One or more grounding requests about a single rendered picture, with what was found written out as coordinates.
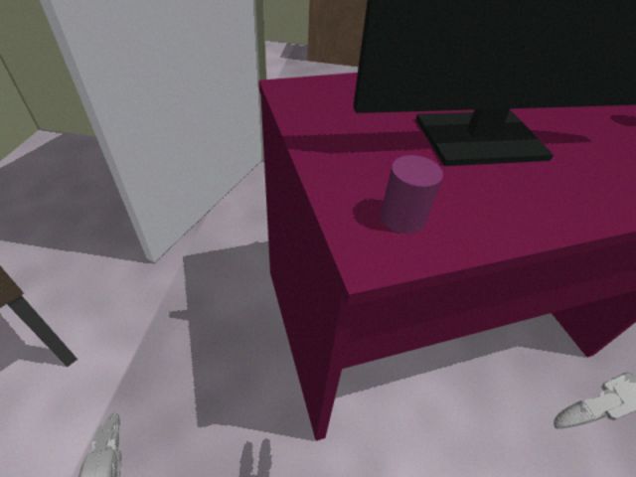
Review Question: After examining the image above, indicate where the left robot hand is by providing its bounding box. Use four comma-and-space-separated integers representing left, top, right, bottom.
79, 413, 121, 477

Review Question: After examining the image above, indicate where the desk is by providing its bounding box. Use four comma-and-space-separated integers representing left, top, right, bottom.
258, 73, 636, 441

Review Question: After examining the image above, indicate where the right robot hand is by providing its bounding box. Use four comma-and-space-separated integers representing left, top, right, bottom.
554, 372, 636, 429

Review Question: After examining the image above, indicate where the chair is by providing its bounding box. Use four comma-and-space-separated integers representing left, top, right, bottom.
0, 266, 77, 367

